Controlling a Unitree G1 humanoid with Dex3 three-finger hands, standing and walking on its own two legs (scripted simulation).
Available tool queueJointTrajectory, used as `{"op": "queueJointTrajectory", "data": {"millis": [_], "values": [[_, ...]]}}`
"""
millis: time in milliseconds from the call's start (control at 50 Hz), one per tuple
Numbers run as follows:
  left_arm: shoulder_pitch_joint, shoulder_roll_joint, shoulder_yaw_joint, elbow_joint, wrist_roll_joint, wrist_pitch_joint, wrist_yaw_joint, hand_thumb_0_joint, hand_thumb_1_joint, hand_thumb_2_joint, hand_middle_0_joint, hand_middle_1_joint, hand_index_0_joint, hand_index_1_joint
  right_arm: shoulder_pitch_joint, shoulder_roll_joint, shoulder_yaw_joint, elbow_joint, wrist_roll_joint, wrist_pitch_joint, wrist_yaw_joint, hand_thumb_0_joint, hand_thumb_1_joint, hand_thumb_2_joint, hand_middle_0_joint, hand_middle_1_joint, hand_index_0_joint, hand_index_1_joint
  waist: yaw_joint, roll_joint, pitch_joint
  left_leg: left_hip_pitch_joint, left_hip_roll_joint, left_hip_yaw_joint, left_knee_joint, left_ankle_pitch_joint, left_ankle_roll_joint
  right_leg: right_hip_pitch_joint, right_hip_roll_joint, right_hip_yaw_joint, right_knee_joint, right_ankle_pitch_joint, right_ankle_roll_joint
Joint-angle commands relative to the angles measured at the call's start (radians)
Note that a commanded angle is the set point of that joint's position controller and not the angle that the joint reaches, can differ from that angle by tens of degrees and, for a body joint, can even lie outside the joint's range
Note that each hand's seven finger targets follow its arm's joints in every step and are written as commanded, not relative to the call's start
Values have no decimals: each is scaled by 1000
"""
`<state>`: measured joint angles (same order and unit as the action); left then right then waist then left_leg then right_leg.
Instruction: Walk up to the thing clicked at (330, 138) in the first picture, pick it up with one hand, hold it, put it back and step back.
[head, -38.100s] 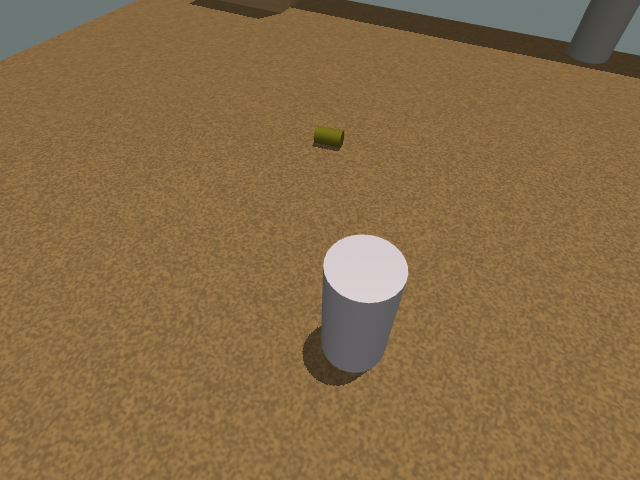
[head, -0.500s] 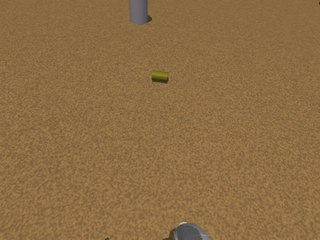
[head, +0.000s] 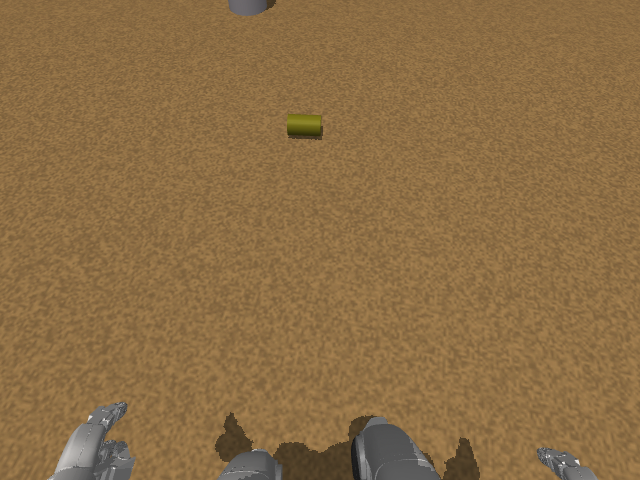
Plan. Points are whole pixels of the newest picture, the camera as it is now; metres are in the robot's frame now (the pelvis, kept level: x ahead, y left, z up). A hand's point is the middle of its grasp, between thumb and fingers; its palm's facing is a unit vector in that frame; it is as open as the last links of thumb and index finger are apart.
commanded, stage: walk up
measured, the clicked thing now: (304, 125) +1.44 +0.07 -0.69
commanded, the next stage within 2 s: stand in 1.08 s
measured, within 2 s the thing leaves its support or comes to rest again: neither
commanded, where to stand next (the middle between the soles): +0.02 +0.00 m, yaw -7 degrees
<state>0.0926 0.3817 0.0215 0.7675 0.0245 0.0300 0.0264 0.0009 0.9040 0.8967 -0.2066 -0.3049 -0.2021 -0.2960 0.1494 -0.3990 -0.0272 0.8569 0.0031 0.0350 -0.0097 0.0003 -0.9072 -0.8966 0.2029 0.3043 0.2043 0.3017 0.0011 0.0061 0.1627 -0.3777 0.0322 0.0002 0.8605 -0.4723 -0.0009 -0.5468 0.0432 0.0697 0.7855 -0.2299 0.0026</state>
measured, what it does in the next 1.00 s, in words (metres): steps on the spot: right foot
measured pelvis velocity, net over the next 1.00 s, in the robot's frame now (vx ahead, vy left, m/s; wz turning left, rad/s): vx -0.03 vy -0.01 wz -0.17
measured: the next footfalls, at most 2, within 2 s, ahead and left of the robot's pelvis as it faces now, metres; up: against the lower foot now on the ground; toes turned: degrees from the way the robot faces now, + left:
right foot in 0.36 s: -0.01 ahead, -0.14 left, +0.00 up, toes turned -5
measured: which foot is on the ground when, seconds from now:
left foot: down 0.00-1.00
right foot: down 0.00-0.04, up 0.06-0.34, down 0.36-1.00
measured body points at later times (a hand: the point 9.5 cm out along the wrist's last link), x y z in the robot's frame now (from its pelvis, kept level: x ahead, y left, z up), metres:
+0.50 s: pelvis -0.03 -0.01 +0.02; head -0.01 -0.01 +0.47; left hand +0.09 +0.30 -0.10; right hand +0.00 -0.34 -0.10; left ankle -0.01 +0.13 -0.69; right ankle -0.05 -0.14 -0.70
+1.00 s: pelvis -0.03 -0.01 +0.04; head -0.01 -0.02 +0.49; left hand +0.13 +0.26 -0.09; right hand -0.01 -0.33 -0.09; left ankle +0.00 +0.13 -0.70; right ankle -0.05 -0.14 -0.70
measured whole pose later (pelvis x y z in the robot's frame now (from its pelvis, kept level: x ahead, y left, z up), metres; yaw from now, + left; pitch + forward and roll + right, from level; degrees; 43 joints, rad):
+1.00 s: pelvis -0.03 -0.01 +0.04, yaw -10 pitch -1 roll +0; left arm 0.05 0.34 0.02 1.10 -0.01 -0.01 -0.01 0.00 0.91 0.90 -0.20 -0.30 -0.20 -0.30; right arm 0.12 -0.38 0.00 1.10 -0.01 -0.02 0.01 0.00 -0.91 -0.90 0.20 0.30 0.20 0.30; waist -0.02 -0.01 0.06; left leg -0.19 0.07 0.06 0.44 -0.23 -0.04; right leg -0.19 0.01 0.09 0.47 -0.26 0.01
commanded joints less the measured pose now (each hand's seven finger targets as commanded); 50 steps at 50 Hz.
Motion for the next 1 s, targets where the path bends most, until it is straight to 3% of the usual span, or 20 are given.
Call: {"op": "queueJointTrajectory", "data": {"millis": [0, 20, 40, 60, 120, 240, 280, 320, 360, 380, 400, 420, 460, 500, 520, 560, 600, 660, 840, 980], "values": [[-14, 155, 64, -86, -17, 16, 11, 0, 900, 900, -200, -300, -200, -300, 194, -284, -96, 2, -51, -39, -28, 0, -900, -900, 200, 300, 200, 300, -65, 108, -195, 163, 205, -314, -414, 142, 83, -116, 12, 154, 120, -72, -80], [-6, 178, 74, -73, -8, 14, 22, 0, 900, 900, -200, -300, -200, -300, 97, -367, -112, -34, -38, -42, -24, 0, -900, -900, 200, 300, 200, 300, -47, 216, -155, 29, 423, -515, -518, 258, 212, -82, 104, 95, 318, -339, -27], [-24, 236, 92, -67, 8, 12, 26, 0, 900, 900, -200, -300, -200, -300, 29, -414, -128, -61, -35, -49, -24, 0, -900, -900, 200, 300, 200, 300, -52, 279, -129, -27, 518, -645, -550, 258, 329, -77, 39, 158, 449, -362, -16], [4, 266, 100, -50, 10, 7, 17, 0, 900, 900, -200, -300, -200, -300, -15, -371, -123, -72, -34, -55, -31, 0, -900, -900, 200, 300, 200, 300, -20, 214, -110, -19, 495, -550, -505, 333, 343, -77, 8, 153, 500, -322, -11], [108, 223, 105, 13, -20, 9, -9, 0, 900, 900, -200, -300, -200, -300, -5, -245, -89, -68, -37, -69, -40, 0, -900, -900, 200, 300, 200, 300, 30, 111, -131, 130, 199, -162, -391, 458, 142, -106, 65, 129, 500, -180, -16], [20, 192, 81, 10, -19, -37, -21, 0, 900, 900, -200, -300, -200, -300, 140, -270, -99, -54, -45, -72, -18, 0, -900, -900, 200, 300, 200, 300, -80, 237, -261, 427, 223, -111, -292, 569, 202, -16, -16, -23, 65, -291, 31], [66, 185, 76, 46, -13, -48, -19, 0, 900, 900, -200, -300, -200, -300, 110, -281, -93, -59, -46, -60, -9, 0, -900, -900, 200, 300, 200, 300, -54, 247, -237, 295, 221, -82, -262, 612, 197, 146, -3, -86, -95, -283, 14], [164, 167, 75, 116, -6, -57, -11, 0, 900, 900, -200, -300, -200, -300, 64, -268, -80, -68, -30, -42, -2, 0, -900, -900, 200, 300, 200, 300, 2, 190, -225, 191, 178, -19, -154, 601, 148, 332, 25, -142, -361, -27, -13], [198, 256, 102, 138, 7, -70, 1, 0, 900, 900, -200, -300, -200, -300, 68, -161, -40, -85, -9, -46, 0, 0, -900, -900, 200, 300, 200, 300, 22, -28, -235, -65, 123, 6, -16, 389, 54, 542, -101, 131, -331, 124, -74], [148, 291, 100, 111, 10, -76, 6, 0, 900, 900, -200, -300, -200, -300, 40, -124, -21, -97, -1, -48, 1, 0, -900, -900, 200, 300, 200, 300, 17, -147, -217, -182, 32, 39, 5, 13, 12, 517, -297, 405, -361, 188, -176], [95, 330, 98, 100, 4, -70, 2, 0, 900, 900, -200, -300, -200, -300, 10, -189, -46, -75, -1, -45, -15, 0, -900, -900, 200, 300, 200, 300, 15, -164, -199, -29, 57, -22, 30, -138, 17, 318, -373, 440, -329, 245, -270], [43, 295, 88, 94, -5, -64, -4, 0, 900, 900, -200, -300, -200, -300, 44, -207, -56, -38, -4, -51, -14, 0, -900, -900, 200, 300, 200, 300, -24, -159, -161, 94, 60, -24, -16, -89, 21, 188, -331, 362, -315, 197, -254], [-44, 234, 69, 88, -12, -59, -8, 0, 900, 900, -200, -300, -200, -300, 90, -209, -53, 13, 5, -69, -3, 0, -900, -900, 200, 300, 200, 300, -76, -116, -153, 149, 50, 7, -258, 157, 34, 206, -185, 142, -270, 122, -120], [-45, 196, 65, 98, -24, -61, -12, 0, 900, 900, -200, -300, -200, -300, 99, -245, -57, 48, -6, -79, -3, 0, -900, -900, 200, 300, 200, 300, -54, -34, -169, 178, 149, -134, -404, 359, 74, 212, -87, 48, -146, 121, -51], [5, 182, 59, 120, -29, -59, -15, 0, 900, 900, -200, -300, -200, -300, 58, -264, -53, 40, -13, -84, -5, 0, -900, -900, 200, 300, 200, 300, -15, -12, -191, 155, 208, -231, -444, 297, 115, 235, -58, 30, -133, 45, -37], [59, 189, 59, 173, -19, -58, -16, 0, 900, 900, -200, -300, -200, -300, -49, -251, -42, 40, -12, -77, 4, 0, -900, -900, 200, 300, 200, 300, 31, -8, -136, 7, 197, -194, -422, 94, 104, 335, -73, 59, -263, -162, -59], [-16, 215, 63, 178, -13, -67, -22, 0, 900, 900, -200, -300, -200, -300, -44, -204, -28, 65, -11, -70, 9, 0, -900, -900, 200, 300, 200, 300, -5, -65, -83, 13, 68, -48, -376, 70, 39, 284, -137, 187, -364, -185, -91], [-62, 211, 57, 186, -21, -63, -24, 0, 900, 900, -200, -300, -200, -300, -8, -197, -26, 116, -17, -78, 13, 0, -900, -900, 200, 300, 200, 300, -26, -34, -90, 141, 60, -37, -412, 100, 31, 184, -145, 177, -408, -205, -80], [-91, 173, 43, 239, -27, -68, -19, 0, 900, 900, -200, -300, -200, -300, -44, -174, -16, 170, -12, -89, 9, 0, -900, -900, 200, 300, 200, 300, -13, -38, -241, 235, 101, -18, -466, 401, 25, 381, -129, 91, -369, 208, -40], [-109, 170, 36, 269, -29, -61, -18, 0, 900, 900, -200, -300, -200, -300, -80, -173, -16, 184, -9, -81, 5, 0, -900, -900, 200, 300, 200, 300, -17, 8, -242, 263, 108, 0, -485, 446, 21, 397, -132, 82, -388, 264, -31]]}}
